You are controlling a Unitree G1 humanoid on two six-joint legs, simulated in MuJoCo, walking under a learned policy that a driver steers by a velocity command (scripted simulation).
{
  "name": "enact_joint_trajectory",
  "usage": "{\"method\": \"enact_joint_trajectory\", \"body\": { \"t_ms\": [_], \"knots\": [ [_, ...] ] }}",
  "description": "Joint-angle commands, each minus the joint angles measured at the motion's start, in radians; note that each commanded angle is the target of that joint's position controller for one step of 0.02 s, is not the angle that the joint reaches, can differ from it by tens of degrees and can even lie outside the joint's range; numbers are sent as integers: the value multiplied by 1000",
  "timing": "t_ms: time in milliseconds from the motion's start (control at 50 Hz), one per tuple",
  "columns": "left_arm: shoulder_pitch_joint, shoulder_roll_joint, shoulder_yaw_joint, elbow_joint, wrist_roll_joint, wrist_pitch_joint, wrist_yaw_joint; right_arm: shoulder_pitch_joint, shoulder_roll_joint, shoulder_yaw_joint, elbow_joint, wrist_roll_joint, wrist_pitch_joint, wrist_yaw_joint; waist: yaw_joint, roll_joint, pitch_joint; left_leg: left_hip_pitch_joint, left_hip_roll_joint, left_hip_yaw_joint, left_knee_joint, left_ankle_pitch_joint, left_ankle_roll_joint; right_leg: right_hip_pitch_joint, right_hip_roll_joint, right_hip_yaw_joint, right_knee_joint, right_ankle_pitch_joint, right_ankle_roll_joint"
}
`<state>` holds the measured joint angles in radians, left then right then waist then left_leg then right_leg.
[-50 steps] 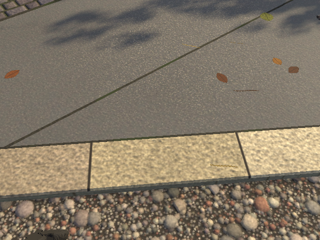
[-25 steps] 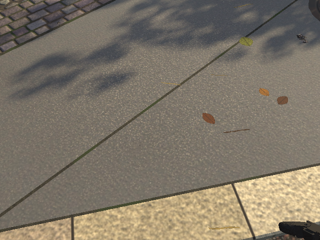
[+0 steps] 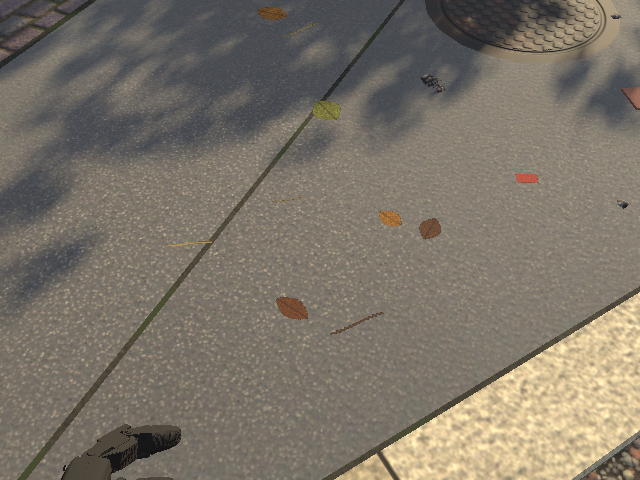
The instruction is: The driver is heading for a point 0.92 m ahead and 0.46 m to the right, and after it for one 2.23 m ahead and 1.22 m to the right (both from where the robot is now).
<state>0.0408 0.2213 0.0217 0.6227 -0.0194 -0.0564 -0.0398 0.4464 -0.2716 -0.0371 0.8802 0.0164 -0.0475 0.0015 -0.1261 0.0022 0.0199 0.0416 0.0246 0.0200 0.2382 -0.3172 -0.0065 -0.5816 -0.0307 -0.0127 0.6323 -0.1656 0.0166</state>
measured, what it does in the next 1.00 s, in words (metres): walks ahead, turning right: left foot, then right foot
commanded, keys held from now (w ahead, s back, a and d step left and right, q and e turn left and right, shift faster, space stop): w+e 1.00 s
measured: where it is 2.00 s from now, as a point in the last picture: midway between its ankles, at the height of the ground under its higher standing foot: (502, 290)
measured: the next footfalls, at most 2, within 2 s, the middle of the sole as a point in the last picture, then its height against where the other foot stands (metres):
left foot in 0.48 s outside the picture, level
right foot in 0.96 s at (446, 440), level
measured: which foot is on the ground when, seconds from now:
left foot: down 0.00-0.06, up 0.08-0.46, down 0.48-0.96, up 0.98-1.00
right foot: down 0.00-0.48, up 0.50-0.94, down 0.96-1.00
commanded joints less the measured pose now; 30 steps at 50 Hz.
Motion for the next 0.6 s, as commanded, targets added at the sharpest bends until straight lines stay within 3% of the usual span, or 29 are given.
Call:
{"method": "enact_joint_trajectory", "body": {
  "t_ms": [20, 40, 60, 80, 100, 120, 140, 160, 180, 220, 240, 320, 380, 420, 440, 460, 480, 500, 520, 540, 560, 580, 600],
  "knots": [
    [-120, 117, 40, -105, 0, -32, -13, 111, -143, -25, -14, 2, 12, -7, 24, 59, -33, 67, 185, -83, 94, 808, 136, 133, 71, -82, -144, 32, -66],
    [-52, 120, 52, -83, 3, -37, -17, 135, -156, -22, 5, 7, 18, -12, 68, 76, -139, 29, 167, -46, 243, 1000, 102, 354, 104, -105, -190, 110, -79],
    [79, 128, 65, -39, -2, -27, -19, 119, -183, -24, 12, 10, 19, -18, 134, 96, -240, -135, 172, -39, 402, 1032, 68, 647, 76, -53, -185, 203, -99],
    [240, 166, 88, 19, -25, 1, -12, 59, -192, -25, -6, -2, 7, -16, 217, 93, -316, -348, 151, -20, 564, 864, 33, 914, 0, 38, -175, 209, -136],
    [377, 195, 98, 86, -36, 30, 6, -16, -138, -12, -41, -33, -8, 0, 257, -68, -337, -635, 63, -16, 825, -56, -5, 1125, -160, 235, -209, 191, -204],
    [442, 186, 88, 103, -14, 43, 25, -61, -117, -9, -58, -42, -25, 14, 262, -74, -377, -733, 81, -77, 960, -291, 12, 1146, -255, 325, -155, 267, -216],
    [390, 195, 92, 94, 1, 43, 27, -125, -123, -17, -100, 3, -33, 16, 257, -45, -317, -817, 69, -66, 1002, -224, 13, 1044, -284, 403, -254, 92, -258],
    [289, 182, 89, 74, 8, 34, 25, -214, -128, -20, -140, 19, -37, 11, 233, -12, -196, -818, 84, -50, 989, -161, 12, 867, -251, 401, -328, -30, -247],
    [209, 161, 78, 64, 13, 23, 23, -239, -121, -25, -154, 15, -35, 7, 190, -30, -114, -781, 95, -49, 969, -129, 10, 711, -228, 372, -379, -62, -235],
    [125, 132, 65, 55, 10, 8, 15, -177, -96, -25, -149, 5, -18, 8, 96, -83, -46, -686, 99, -58, 951, -95, 0, 495, -193, 338, -444, -91, -229],
    [111, 134, 65, 54, 7, 3, 16, -167, -90, -26, -147, -1, -13, 11, 73, -94, -35, -673, 88, -45, 942, -57, -10, 442, -176, 310, -464, -69, -228],
    [101, 188, 76, 49, 17, -9, 32, -226, -92, -27, -170, -21, -4, 13, 40, -121, -48, -545, 49, 24, 806, 70, -49, 285, -115, 201, -484, 30, -207],
    [113, 203, 81, 55, -2, -16, 36, -297, -109, -37, -203, -12, 3, 7, 41, -125, -48, -468, 50, 3, 640, 117, -52, 303, -121, 213, -461, 15, -180],
    [110, 213, 86, 60, -7, -11, 38, -288, -127, -50, -212, -4, 5, 4, 21, -133, -52, -396, 46, 8, 551, 69, -51, 331, -144, 250, -423, -17, -170],
    [96, 214, 87, 57, -1, -6, 37, -234, -142, -61, -200, -1, 5, 0, -6, -142, -63, -326, 31, 26, 518, 26, -49, 323, -144, 260, -366, 5, -164],
    [57, 201, 84, 49, 5, -1, 39, -104, -156, -78, -162, 0, 3, -7, -74, -136, -95, -175, 4, 59, 451, 26, -39, 272, -116, 243, -236, 96, -146],
    [44, 153, 70, 37, 17, 1, 41, 75, -182, -97, -97, -7, 2, -16, -141, -39, -171, 43, -6, 64, 373, 21, -29, 187, -25, 178, 39, 144, -102],
    [73, 34, 33, 31, 33, 2, 38, 158, -186, -89, -75, -19, 0, -17, -125, 185, -188, 188, 163, -147, 323, -84, 13, -19, 78, 129, 403, -353, -41],
    [212, 11, 33, -4, -26, -10, 34, -12, -209, -71, -134, -66, -14, -9, 52, 410, -109, 39, 334, -729, -9, -337, 179, -246, 124, 174, 620, -405, -58],
    [219, 111, 52, 6, -46, -9, 30, -152, -163, -59, -177, -38, -30, -5, 108, 276, 2, -130, 432, -802, -114, -580, 259, -263, 25, 157, 744, -316, -78],
    [169, 161, 65, -1, -35, 5, 28, -216, -101, -41, -176, -11, -34, -4, 122, 157, 92, -251, 416, -668, -121, -562, 250, -247, -20, 120, 747, -251, -82],
    [170, 157, 69, 9, -18, 19, 30, -242, -97, -38, -173, -11, -39, -2, 143, 85, 106, -311, 361, -525, -115, -448, 206, -194, -46, 125, 725, -211, -75],
    [170, 149, 72, 6, -14, 28, 35, -268, -118, -44, -166, -25, -42, -5, 158, 113, 114, -334, 310, -388, -123, -335, 173, -164, -61, 126, 676, -182, -58]
  ]
}}
Over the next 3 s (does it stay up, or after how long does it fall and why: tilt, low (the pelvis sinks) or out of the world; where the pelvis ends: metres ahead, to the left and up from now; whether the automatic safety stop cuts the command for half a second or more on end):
stays up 1.36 -0.76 0.02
